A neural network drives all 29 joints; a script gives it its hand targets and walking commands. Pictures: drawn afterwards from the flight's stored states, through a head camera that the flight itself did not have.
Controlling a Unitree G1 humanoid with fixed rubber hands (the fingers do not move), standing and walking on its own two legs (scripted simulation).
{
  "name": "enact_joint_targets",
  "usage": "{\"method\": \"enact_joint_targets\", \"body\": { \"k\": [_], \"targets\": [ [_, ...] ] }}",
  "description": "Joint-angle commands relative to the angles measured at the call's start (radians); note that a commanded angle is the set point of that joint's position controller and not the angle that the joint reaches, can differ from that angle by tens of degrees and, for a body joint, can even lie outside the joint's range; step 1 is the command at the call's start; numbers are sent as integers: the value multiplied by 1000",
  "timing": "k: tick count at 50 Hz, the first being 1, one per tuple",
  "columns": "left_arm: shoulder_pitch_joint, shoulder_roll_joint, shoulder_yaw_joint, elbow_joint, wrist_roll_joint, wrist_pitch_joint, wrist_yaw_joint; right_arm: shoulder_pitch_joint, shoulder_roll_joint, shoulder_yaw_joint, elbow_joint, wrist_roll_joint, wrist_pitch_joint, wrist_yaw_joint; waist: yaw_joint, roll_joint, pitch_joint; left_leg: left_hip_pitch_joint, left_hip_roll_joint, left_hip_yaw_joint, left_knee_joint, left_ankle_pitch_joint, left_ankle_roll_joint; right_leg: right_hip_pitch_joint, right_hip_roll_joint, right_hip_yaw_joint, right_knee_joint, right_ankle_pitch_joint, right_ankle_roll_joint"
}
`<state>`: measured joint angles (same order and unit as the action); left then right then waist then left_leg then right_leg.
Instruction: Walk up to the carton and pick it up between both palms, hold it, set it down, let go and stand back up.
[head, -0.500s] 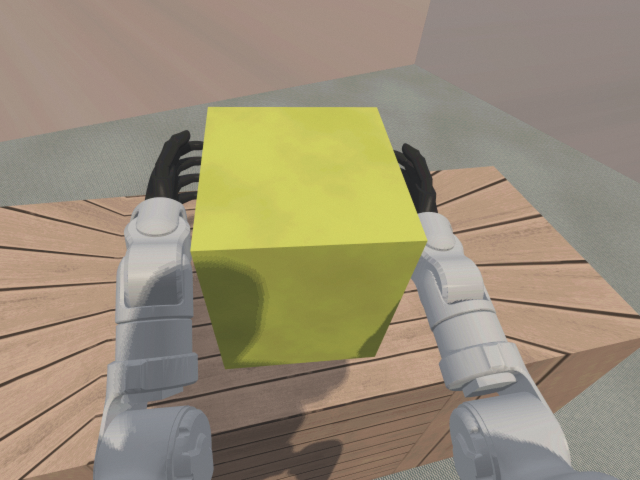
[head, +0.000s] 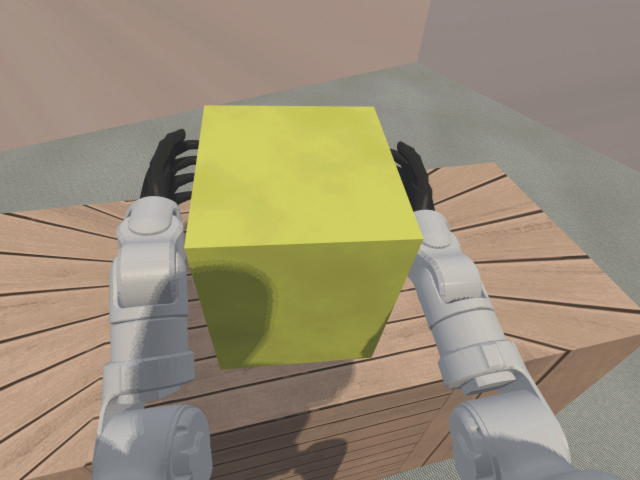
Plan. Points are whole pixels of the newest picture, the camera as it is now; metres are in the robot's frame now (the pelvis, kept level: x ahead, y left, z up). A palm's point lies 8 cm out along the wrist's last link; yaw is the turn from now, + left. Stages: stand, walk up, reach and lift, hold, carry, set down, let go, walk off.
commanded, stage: hold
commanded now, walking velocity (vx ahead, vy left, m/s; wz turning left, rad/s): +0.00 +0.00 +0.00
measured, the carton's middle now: (294, 242) +0.35 +0.01 +0.13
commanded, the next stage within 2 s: set down in 0.56 s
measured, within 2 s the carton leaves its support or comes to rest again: neither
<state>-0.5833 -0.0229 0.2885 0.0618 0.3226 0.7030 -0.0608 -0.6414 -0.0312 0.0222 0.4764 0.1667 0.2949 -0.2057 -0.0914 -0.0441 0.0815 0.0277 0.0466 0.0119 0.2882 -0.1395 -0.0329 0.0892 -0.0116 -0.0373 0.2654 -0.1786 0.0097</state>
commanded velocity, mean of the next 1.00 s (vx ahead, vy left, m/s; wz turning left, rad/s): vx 0.00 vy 0.00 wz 0.00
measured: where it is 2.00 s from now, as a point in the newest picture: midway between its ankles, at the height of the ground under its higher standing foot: outside the picture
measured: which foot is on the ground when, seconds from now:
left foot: down 0.00-1.00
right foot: down 0.00-1.00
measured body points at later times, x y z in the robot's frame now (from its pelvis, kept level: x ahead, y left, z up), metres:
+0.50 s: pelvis +0.00 +0.01 +0.00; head -0.03 +0.04 +0.45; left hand +0.38 +0.16 +0.19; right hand +0.38 -0.13 +0.18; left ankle +0.03 +0.14 -0.75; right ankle -0.01 -0.12 -0.75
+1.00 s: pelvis -0.01 +0.01 +0.00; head -0.04 +0.04 +0.45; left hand +0.37 +0.19 +0.18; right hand +0.37 -0.11 +0.16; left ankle +0.03 +0.14 -0.75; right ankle -0.01 -0.12 -0.75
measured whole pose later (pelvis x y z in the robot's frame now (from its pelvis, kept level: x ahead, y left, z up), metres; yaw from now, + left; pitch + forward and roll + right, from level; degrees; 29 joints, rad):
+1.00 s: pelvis -0.01 +0.01 +0.00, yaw +0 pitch -12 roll +0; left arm -0.61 -0.07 0.35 0.23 0.40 0.45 -0.12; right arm -0.61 0.06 -0.16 0.63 -0.05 0.01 -0.15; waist -0.02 -0.07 0.12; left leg 0.05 0.02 0.02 0.28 -0.13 -0.01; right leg 0.11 -0.04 -0.04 0.26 -0.17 0.03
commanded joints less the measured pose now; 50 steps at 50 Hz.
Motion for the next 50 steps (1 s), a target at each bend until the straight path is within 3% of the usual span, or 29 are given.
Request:
{"method": "enact_joint_targets", "body": {
  "k": [1, 2, 4, 5, 7, 9, 12, 14, 15, 16, 17, 18, 21, 22, 23, 24, 26, 27, 28, 29, 31, 32, 37, 38, 39, 42, 43, 47, 50],
  "targets": [
    [-572, -474, -428, -7, -99, -59, -147, -704, 603, 370, -238, 64, -51, 52, 24, 0, -327, 114, -86, 60, -2, 153, 48, -53, 43, -43, -41, 225, 68],
    [-565, -505, -434, 1, -92, -54, -152, -673, 582, 334, -215, 44, -51, 51, -24, 9, -310, 128, -81, 62, -6, 146, 33, -54, 48, -50, -44, 210, 57],
    [-514, -492, -434, -34, -101, -55, -154, -673, 590, 380, -268, 64, -64, 48, 25, 24, -378, 158, -84, 57, 13, 240, 36, -28, 54, -58, -26, 294, 62],
    [-580, -540, -495, -100, -140, -71, -145, -721, 606, 395, -344, 80, -85, 46, -7, 24, -469, 188, -80, 52, 36, 294, 19, -2, 59, -54, -13, 357, 63],
    [-594, -519, -469, -47, -125, -66, -142, -711, 612, 352, -274, 67, -71, 47, -16, 30, -355, 149, -86, 52, 12, 194, 28, -58, 52, -50, -46, 236, 58],
    [-623, -500, -445, -51, -107, -69, -142, -641, 579, 322, -146, 34, -55, 61, -2, 57, -308, 128, -73, 53, -10, 140, 30, -79, 56, -53, -53, 128, 48],
    [-599, -539, -463, -16, -105, -71, -137, -663, 574, 303, -168, 28, -73, 70, -20, 57, -310, 117, -75, 56, -11, 163, 20, -81, 60, -56, -58, 120, 37],
    [-665, -558, -484, -41, -121, -72, -119, -699, 555, 287, -131, 48, -74, 84, -22, 122, -324, 142, -66, 53, -6, 152, -2, -104, 65, -64, -51, 69, 24],
    [-606, -568, -474, 3, -107, -66, -117, -752, 548, 292, -201, 49, -103, 90, 6, 127, -386, 158, -62, 51, 3, 180, 2, -112, 69, -70, -52, 78, 14],
    [-584, -547, -450, 27, -96, -62, -109, -725, 527, 287, -139, 53, -85, 94, 19, 120, -325, 126, -66, 51, -1, 143, 9, -135, 70, -63, -55, 42, 19],
    [-617, -587, -483, 2, -109, -74, -109, -793, 571, 295, -242, 42, -112, 91, 4, 62, -397, 128, -61, 53, 7, 161, 10, -110, 71, -65, -58, 60, 20],
    [-611, -588, -494, 2, -127, -83, -100, -721, 554, 283, -200, 31, -101, 92, -23, 66, -404, 136, -64, 48, 10, 173, 10, -107, 75, -65, -56, 83, 24],
    [-571, -545, -483, -12, -144, -82, -97, -748, 575, 360, -276, 76, -97, 80, 32, 42, -451, 166, -76, 47, 30, 270, 21, -45, 67, -48, -31, 232, 35],
    [-583, -539, -479, -38, -136, -85, -102, -676, 579, 345, -217, 66, -84, 73, -6, 47, -425, 161, -77, 52, 27, 234, 22, -62, 63, -47, -33, 223, 42],
    [-594, -538, -496, -41, -140, -84, -101, -700, 583, 345, -214, 64, -81, 74, 7, 58, -396, 162, -72, 49, 25, 244, 16, -66, 68, -48, -42, 202, 38],
    [-609, -572, -511, -55, -136, -77, -104, -678, 556, 320, -193, 69, -80, 76, -30, 96, -386, 174, -67, 47, 19, 236, 2, -91, 73, -61, -41, 167, 32],
    [-613, -579, -530, -91, -153, -74, -102, -657, 547, 323, -191, 69, -78, 79, -30, 110, -418, 186, -62, 35, 32, 280, -11, -97, 83, -72, -36, 167, 21],
    [-582, -562, -514, -81, -145, -69, -100, -677, 541, 353, -240, 89, -82, 82, 3, 107, -419, 180, -68, 33, 37, 287, -7, -100, 80, -68, -38, 167, 25],
    [-567, -565, -504, -63, -148, -70, -99, -685, 531, 340, -265, 83, -84, 75, -19, 77, -410, 197, -66, 41, 37, 302, -4, -85, 80, -62, -40, 201, 25],
    [-561, -533, -529, -122, -156, -74, -118, -657, 569, 443, -315, 175, -83, 63, 66, 103, -437, 142, -94, 35, 76, 415, 11, -4, 76, -43, -23, 328, 30],
    [-540, -504, -467, -45, -122, -70, -141, -684, 534, 372, -302, 94, -77, 48, -13, 43, -374, 148, -85, 22, 61, 377, 20, 0, 60, -46, -20, 397, 39],
    [-526, -477, -461, -76, -105, -67, -151, -639, 524, 390, -294, 110, -61, 34, -15, 20, -369, 150, -101, 27, 57, 343, 23, 29, 55, -49, -12, 435, 56],
    [-627, -502, -430, -53, -110, -129, -164, -694, 543, 275, -282, 20, -149, 68, -11, 83, -396, 138, -89, 53, 36, 223, 5, -35, 51, -61, -25, 232, 53],
    [-580, -506, -391, -27, -84, -152, -161, -700, 540, 270, -274, -6, -185, 84, 23, 72, -386, 142, -82, 58, 35, 233, 2, -35, 56, -71, -28, 181, 38],
    [-573, -505, -407, 7, -80, -167, -165, -721, 545, 274, -284, -43, -214, 89, 16, 45, -383, 137, -86, 57, 27, 210, 6, -8, 50, -60, -36, 179, 42],
    [-490, -485, -328, 83, -13, -215, -181, -650, 521, 222, -201, -101, -280, 102, 73, 47, -324, 123, -90, 87, 6, 206, 18, 20, 36, -62, -37, 177, 36],
    [-434, -471, -268, 142, 19, -231, -189, -584, 535, 192, -136, -136, -291, 104, 85, -5, -242, 79, -90, 90, -21, 138, 31, 18, 29, -61, -55, 113, 45],
    [-480, -472, -298, 164, 9, -285, -188, -570, 490, 105, -41, -205, -373, 133, 76, 24, -218, 42, -79, 112, -76, 40, 30, 17, 28, -84, -60, -23, 29],
    [-533, -488, -372, 186, -26, -321, -186, -589, 456, 90, -22, -241, -420, 117, 25, 37, -224, 79, -73, 112, -56, 87, 15, -22, 33, -102, -67, -11, 30]
  ]
}}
